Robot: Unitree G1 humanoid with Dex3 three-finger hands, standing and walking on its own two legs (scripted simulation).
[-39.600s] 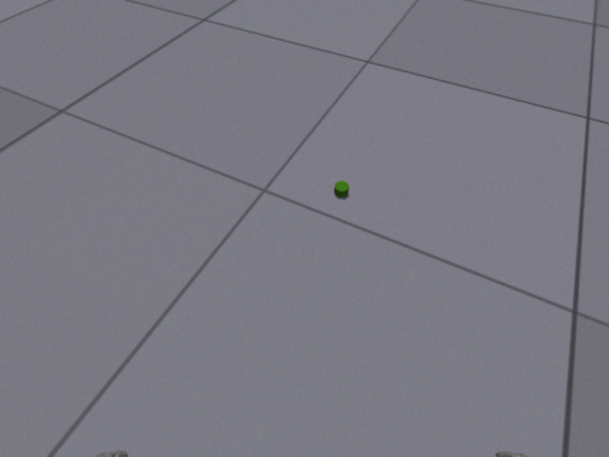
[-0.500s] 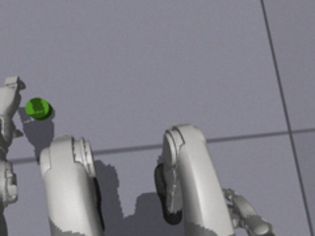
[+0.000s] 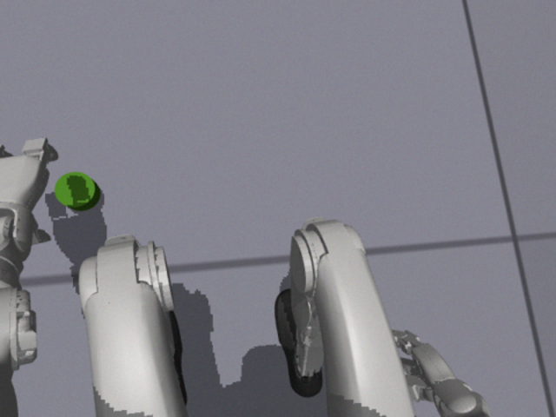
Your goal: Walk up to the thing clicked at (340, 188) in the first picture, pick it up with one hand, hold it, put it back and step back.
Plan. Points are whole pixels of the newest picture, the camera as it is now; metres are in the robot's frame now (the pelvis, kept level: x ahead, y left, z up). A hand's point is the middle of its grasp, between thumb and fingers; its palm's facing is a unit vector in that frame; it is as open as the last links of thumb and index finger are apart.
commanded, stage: rise first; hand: left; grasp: from above
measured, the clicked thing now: (78, 191) +0.43 +0.30 -0.30
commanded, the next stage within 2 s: approach in 0.14 s
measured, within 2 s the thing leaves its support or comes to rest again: neither
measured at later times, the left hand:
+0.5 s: hand (54, 191) +0.41 +0.30 -0.20, palm faces -0.45 -0.09 -0.89, open 13.3 cm
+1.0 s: hand (55, 201) +0.39 +0.30 -0.21, palm faces -0.54 -0.16 -0.83, open 13.9 cm
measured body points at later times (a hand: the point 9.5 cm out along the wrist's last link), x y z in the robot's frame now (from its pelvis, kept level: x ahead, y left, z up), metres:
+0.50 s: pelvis +0.00 +0.00 -0.01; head +0.22 +0.08 +0.37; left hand +0.43 +0.30 -0.14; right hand +0.09 -0.27 -0.12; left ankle +0.08 +0.14 -0.28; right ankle +0.09 -0.12 -0.28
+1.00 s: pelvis +0.00 +0.00 -0.01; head +0.23 +0.07 +0.37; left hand +0.42 +0.31 -0.16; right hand +0.07 -0.27 -0.12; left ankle +0.08 +0.14 -0.28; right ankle +0.09 -0.12 -0.28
